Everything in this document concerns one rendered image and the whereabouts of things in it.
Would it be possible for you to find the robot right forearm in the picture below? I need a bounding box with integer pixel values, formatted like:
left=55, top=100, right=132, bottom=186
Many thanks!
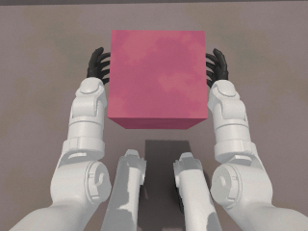
left=207, top=80, right=273, bottom=194

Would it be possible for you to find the left robot upper arm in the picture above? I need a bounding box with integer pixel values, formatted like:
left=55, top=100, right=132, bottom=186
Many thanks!
left=9, top=160, right=112, bottom=231

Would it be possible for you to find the robot right thigh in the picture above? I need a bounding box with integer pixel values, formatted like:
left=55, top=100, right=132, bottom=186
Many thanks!
left=173, top=156, right=222, bottom=231

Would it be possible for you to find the right robot upper arm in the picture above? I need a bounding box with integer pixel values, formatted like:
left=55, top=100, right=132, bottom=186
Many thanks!
left=210, top=163, right=308, bottom=231

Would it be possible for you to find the right robot hand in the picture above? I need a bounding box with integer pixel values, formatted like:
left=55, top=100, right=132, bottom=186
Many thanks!
left=205, top=48, right=229, bottom=89

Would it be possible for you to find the carton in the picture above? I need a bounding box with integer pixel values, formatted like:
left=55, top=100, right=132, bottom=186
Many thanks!
left=108, top=30, right=208, bottom=130

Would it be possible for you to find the left robot hand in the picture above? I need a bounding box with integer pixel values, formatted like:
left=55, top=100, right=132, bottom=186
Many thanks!
left=87, top=47, right=111, bottom=85

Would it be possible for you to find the robot left shin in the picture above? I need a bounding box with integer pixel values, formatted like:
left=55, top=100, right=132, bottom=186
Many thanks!
left=116, top=149, right=140, bottom=170

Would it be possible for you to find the robot left forearm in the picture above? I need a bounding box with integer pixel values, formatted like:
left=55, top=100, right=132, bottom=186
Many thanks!
left=50, top=77, right=108, bottom=198

